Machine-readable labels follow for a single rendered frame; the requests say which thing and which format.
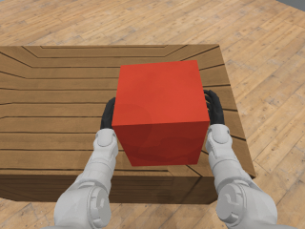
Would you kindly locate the robot left upper arm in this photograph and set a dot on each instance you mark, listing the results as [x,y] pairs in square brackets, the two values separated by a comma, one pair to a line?
[85,208]

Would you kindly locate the left robot forearm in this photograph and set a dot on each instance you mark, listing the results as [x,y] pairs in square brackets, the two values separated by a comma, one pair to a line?
[100,167]

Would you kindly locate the carton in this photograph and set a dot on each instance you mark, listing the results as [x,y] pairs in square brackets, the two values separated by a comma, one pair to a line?
[160,114]

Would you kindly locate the right robot forearm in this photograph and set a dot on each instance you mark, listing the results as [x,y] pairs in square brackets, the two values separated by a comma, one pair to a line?
[224,164]

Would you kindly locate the right robot hand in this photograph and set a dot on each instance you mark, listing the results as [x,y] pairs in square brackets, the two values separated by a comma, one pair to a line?
[215,111]

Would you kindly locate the left robot hand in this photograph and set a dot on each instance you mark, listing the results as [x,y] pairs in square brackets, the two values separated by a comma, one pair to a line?
[106,120]

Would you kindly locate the robot right upper arm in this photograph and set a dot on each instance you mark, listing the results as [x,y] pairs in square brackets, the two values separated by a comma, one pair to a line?
[243,207]

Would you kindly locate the pedestal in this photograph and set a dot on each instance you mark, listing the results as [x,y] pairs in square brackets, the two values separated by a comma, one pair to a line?
[52,99]

